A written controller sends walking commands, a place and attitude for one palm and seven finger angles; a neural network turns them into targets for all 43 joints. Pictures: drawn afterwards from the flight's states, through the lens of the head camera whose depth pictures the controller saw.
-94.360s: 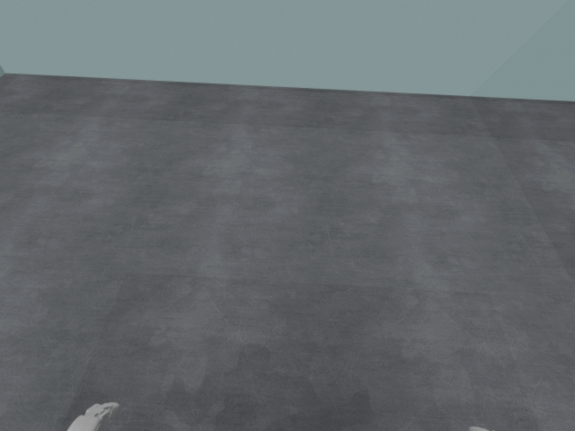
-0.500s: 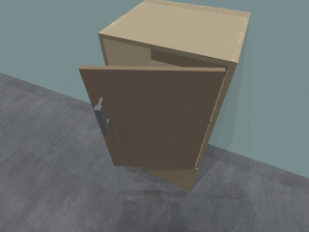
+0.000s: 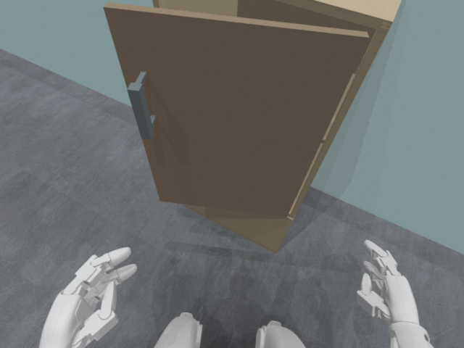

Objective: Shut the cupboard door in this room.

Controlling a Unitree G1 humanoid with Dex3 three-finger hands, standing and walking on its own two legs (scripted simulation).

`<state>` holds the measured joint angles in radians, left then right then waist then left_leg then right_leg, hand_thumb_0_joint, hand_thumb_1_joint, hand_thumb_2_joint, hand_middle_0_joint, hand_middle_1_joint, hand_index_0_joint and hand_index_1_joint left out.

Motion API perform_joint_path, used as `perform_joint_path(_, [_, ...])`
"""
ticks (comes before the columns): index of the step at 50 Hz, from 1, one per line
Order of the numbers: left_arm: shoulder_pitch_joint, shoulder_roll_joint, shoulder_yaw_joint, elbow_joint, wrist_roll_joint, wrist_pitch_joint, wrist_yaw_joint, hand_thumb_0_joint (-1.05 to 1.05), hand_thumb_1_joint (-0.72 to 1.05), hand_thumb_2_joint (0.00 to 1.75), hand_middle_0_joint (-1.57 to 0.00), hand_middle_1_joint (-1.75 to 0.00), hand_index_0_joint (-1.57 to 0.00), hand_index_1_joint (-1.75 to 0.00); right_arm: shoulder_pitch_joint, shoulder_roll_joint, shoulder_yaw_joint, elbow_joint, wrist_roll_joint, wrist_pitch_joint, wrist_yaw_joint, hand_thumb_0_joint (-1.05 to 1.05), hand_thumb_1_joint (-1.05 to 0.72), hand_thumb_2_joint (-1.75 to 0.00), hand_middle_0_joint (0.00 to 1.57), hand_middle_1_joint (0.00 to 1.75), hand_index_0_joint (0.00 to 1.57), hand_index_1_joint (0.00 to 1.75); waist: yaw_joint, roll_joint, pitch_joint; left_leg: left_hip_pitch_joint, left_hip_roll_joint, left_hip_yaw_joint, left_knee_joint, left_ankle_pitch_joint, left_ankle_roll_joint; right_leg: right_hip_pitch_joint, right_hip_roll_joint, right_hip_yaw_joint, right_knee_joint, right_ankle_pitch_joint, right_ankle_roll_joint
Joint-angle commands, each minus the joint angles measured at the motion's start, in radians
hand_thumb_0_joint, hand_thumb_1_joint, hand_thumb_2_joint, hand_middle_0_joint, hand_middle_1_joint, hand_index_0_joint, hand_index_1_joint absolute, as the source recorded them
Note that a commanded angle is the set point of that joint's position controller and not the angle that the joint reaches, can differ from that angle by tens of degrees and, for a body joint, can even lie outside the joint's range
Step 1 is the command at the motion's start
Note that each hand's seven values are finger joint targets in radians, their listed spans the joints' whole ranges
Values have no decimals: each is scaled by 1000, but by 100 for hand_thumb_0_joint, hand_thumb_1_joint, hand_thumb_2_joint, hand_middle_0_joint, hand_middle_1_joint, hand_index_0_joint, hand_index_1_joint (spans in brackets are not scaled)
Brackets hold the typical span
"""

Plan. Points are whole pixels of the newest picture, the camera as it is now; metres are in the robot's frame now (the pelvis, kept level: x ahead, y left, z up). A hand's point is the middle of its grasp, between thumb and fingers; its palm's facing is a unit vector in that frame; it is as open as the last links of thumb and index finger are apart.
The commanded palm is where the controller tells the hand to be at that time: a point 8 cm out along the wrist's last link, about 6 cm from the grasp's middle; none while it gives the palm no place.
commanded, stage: raise the hand and make a fist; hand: left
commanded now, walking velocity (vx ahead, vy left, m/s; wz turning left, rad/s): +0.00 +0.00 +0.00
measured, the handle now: (145, 106) +0.52 +0.23 +0.09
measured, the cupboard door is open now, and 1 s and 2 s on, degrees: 22 22 22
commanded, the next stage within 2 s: bring the fist close to the handle in 1.50 s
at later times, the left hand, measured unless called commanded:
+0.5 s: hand (88, 270) +0.21 +0.22 +0.07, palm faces +0.08 -0.99 -0.07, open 3.9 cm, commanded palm +0.18 +0.26 +0.06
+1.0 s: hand (97, 250) +0.23 +0.22 +0.07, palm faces -0.05 -1.00 -0.05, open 3.1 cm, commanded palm +0.21 +0.28 +0.09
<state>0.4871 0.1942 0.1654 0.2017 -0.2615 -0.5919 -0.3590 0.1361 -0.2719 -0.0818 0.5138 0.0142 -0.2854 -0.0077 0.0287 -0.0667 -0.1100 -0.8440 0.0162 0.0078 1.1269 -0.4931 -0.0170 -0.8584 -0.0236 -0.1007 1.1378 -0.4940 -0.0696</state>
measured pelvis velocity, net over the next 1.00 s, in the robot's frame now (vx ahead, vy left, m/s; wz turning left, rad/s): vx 0.02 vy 0.04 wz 0.00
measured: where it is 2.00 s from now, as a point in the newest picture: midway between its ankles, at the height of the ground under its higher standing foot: outside the picture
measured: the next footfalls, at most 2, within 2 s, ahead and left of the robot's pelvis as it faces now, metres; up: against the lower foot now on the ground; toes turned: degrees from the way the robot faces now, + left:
none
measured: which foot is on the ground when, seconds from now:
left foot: down 0.00-1.00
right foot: down 0.00-1.00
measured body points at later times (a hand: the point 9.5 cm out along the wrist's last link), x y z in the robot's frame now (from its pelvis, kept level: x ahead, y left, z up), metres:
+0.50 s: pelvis +0.00 +0.02 +0.00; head +0.06 +0.03 +0.45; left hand +0.20 +0.28 +0.07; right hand +0.15 -0.22 -0.08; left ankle +0.04 +0.13 -0.65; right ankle +0.04 -0.08 -0.65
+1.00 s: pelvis +0.02 +0.04 +0.02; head +0.07 +0.05 +0.47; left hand +0.23 +0.27 +0.08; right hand +0.21 -0.17 -0.04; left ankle +0.04 +0.13 -0.65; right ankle +0.04 -0.08 -0.65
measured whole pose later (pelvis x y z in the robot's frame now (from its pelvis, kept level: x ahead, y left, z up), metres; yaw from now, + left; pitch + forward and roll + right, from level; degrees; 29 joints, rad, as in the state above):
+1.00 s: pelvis +0.02 +0.04 +0.02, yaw +0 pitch +11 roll -3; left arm 0.40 0.25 0.12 -0.08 -0.25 -0.29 -0.26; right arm 0.25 -0.22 0.05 0.45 0.02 -0.18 -0.05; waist 0.01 0.03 -0.11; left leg -0.76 0.00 0.00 1.07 -0.50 0.04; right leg -0.74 -0.03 -0.10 1.01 -0.46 -0.01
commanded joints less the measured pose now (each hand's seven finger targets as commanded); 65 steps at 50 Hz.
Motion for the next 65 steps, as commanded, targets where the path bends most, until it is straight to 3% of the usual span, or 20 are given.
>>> perform_joint_path(1, [-221, 182, 95, -591, -74, -161, 53, 0, 90, 90, -58, -72, -58, -72, 1, -71, -2, -141, 5, -57, -23, 0, -90, -90, 20, 30, 20, 30, -24, 235, -313, 32, -36, -11, -16, 90, 47, 109, 1, 236, -217, -82, 33])
perform_joint_path(4, [-236, 132, -13, -597, -68, -144, 35, 0, 90, 90, -64, -78, -64, -78, 20, -93, 8, -114, 12, -62, -50, 0, -90, -90, 20, 30, 20, 30, -90, 137, -235, -18, -19, -28, 18, 43, 59, 49, 13, 232, -231, -131, 41])
perform_joint_path(7, [-203, 159, -23, -460, -62, -21, -12, 0, 90, 90, -69, -84, -69, -84, 32, -104, 23, -104, 25, -48, -71, 0, -90, -90, 20, 30, 20, 30, -96, 112, -159, -76, -18, -36, 11, 20, 62, 62, 14, 232, -266, -174, 51])
perform_joint_path(10, [-61, 180, 35, -314, -61, 189, -40, 0, 90, 90, -75, -90, -75, -90, 36, -95, 19, -135, 47, -9, -78, 0, -90, -90, 20, 30, 20, 30, -46, 7, -169, -103, -25, -27, -30, 34, 55, 169, -11, 249, -321, -179, 73])
perform_joint_path(12, [12, 216, 126, -292, -78, 305, -25, 0, 90, 90, -79, -94, -79, -94, 4, -81, 19, -167, 51, 23, -78, 0, -90, -90, 20, 30, 20, 30, 14, -26, -223, -82, -36, -26, -60, 84, 51, 281, -24, 256, -328, -106, 83])
perform_joint_path(14, [12, 217, 185, -395, -98, 335, 26, 0, 90, 90, -82, -98, -82, -98, -5, -56, 22, -191, 45, 39, -74, 0, -90, -90, 20, 30, 20, 30, 38, -27, -274, -55, -40, -28, -85, 138, 40, 348, -41, 245, -314, 23, 97])
perform_joint_path(17, [-15, 199, 215, -488, -98, 250, 127, 0, 90, 90, -88, -104, -88, -104, -2, -33, 29, -175, 26, 34, -69, 0, -90, -90, 20, 30, 20, 30, 47, 6, -244, -20, -28, -38, -116, 187, 33, 328, -16, 187, -264, 134, 81])
perform_joint_path(21, [-49, 124, 68, -493, -43, 81, 152, 0, 90, 90, -95, -112, -95, -112, 49, -52, 27, -137, 8, 2, -49, 0, -90, -90, 20, 30, 20, 30, -16, 89, -177, 35, -21, -48, -140, 184, 33, 158, 19, 98, -198, 115, 50])
perform_joint_path(23, [-75, 102, 0, -466, -31, 47, 120, 0, 90, 90, -99, -116, -99, -116, 64, -73, 28, -130, 6, -7, -47, 0, -90, -90, 20, 30, 20, 30, -49, 97, -150, 41, -21, -54, -137, 140, 38, 101, 24, 89, -201, 52, 45])
perform_joint_path(26, [-76, 111, -31, -443, -32, 57, 63, 0, 90, 90, -104, -122, -104, -122, 80, -100, 23, -145, 19, -20, -55, 0, -90, -90, 20, 30, 20, 30, -56, 83, -157, 51, -22, -64, -162, 60, 42, 81, 24, 87, -225, -37, 43])
perform_joint_path(32, [-76, 222, 108, -579, -32, 139, 125, 0, 90, 90, -115, -134, -115, -134, 73, -97, 29, -183, 21, 7, -65, 0, -90, -90, 20, 30, 20, 30, 12, 163, -256, 165, -19, -88, -248, 132, 32, 176, 44, 32, -193, 87, 29])
perform_joint_path(37, [-43, 133, 53, -558, -24, 178, 187, 0, 90, 90, -124, -144, -124, -144, 83, -84, 44, -194, 14, 46, -51, 0, -90, -90, 20, 30, 20, 30, -8, 156, -191, 202, -12, -91, -266, 232, 19, 190, 53, 2, -202, 179, 31])
perform_joint_path(42, [-103, 110, -32, -438, 7, 233, 124, 0, 90, 90, -130, -150, -130, -150, 102, -110, 50, -197, 16, 63, -48, 0, -90, -90, 20, 30, 20, 30, -59, 85, -82, 158, -8, -93, -268, 145, 25, 154, 51, 8, -242, 134, 39])
perform_joint_path(47, [-201, 215, 71, -544, -14, 219, 108, 0, 90, 90, -130, -150, -130, -150, 98, -108, 58, -208, 16, 49, -57, 0, -90, -90, 20, 30, 20, 30, -23, 161, -197, 226, -15, -88, -275, 212, 20, 228, 50, 22, -241, 181, 30])
perform_joint_path(49, [-196, 206, 87, -579, -28, 201, 121, 0, 90, 90, -130, -150, -130, -150, 97, -93, 63, -207, 17, 45, -54, 0, -90, -90, 20, 30, 20, 30, -11, 183, -238, 264, -15, -85, -280, 276, 16, 256, 49, 20, -240, 226, 28])
perform_joint_path(53, [-171, 176, 79, -538, -39, 194, 139, 0, 90, 90, -130, -150, -130, -150, 97, -89, 65, -187, 16, 44, -50, 0, -90, -90, 20, 30, 20, 30, -21, 155, -214, 257, -16, -76, -278, 302, 17, 268, 51, 16, -251, 255, 33])
perform_joint_path(58, [-131, 130, 15, -392, -31, 264, 92, 0, 90, 90, -130, -150, -130, -150, 101, -109, 56, -179, 25, 51, -47, 0, -90, -90, 20, 30, 20, 30, -44, 89, -122, 197, -20, -64, -286, 218, 26, 256, 42, 25, -296, 206, 43])
perform_joint_path(61, [-148, 156, 41, -415, -41, 275, 78, 0, 90, 90, -130, -150, -130, -150, 98, -113, 50, -192, 28, 50, -53, 0, -90, -90, 20, 30, 20, 30, -34, 65, -143, 193, -26, -52, -288, 201, 31, 284, 35, 43, -319, 182, 46])
perform_joint_path(62, [-165, 199, 78, -429, -44, 266, 86, 0, 90, 90, -130, -150, -130, -150, 92, -113, 52, -190, 22, 50, -56, 0, -90, -90, 20, 30, 20, 30, -25, 73, -151, 188, -29, -51, -282, 218, 33, 304, 35, 54, -316, 199, 42])
perform_joint_path(65, [-188, 205, 113, -505, -51, 208, 117, 0, 90, 90, -130, -150, -130, -150, 94, -93, 55, -189, 17, 42, -55, 0, -90, -90, 20, 30, 20, 30, -9, 90, -220, 214, -30, -42, -274, 283, 33, 343, 33, 60, -294, 267, 43])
